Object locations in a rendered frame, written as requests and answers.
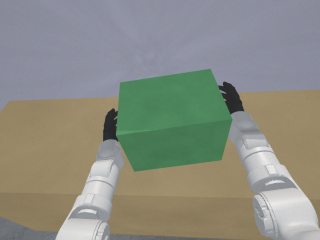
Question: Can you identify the robot right forearm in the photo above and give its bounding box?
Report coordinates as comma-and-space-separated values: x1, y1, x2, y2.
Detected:
228, 111, 319, 227

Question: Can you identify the robot left forearm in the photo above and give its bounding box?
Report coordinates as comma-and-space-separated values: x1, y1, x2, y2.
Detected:
55, 139, 125, 240

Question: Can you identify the robot left upper arm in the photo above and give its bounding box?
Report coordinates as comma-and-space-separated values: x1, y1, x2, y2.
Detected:
57, 218, 110, 240

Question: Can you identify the robot left hand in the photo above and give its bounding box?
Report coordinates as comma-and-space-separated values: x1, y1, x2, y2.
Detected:
103, 108, 119, 141

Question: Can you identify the pedestal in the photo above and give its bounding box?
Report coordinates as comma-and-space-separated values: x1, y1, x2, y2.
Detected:
0, 89, 320, 240

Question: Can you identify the robot right hand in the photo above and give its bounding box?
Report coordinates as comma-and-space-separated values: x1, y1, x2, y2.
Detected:
218, 81, 244, 114

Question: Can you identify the robot right upper arm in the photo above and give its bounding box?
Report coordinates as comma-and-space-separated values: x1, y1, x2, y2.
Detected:
252, 187, 320, 240

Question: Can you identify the carton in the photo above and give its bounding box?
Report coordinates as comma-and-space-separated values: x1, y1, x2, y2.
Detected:
116, 69, 233, 172

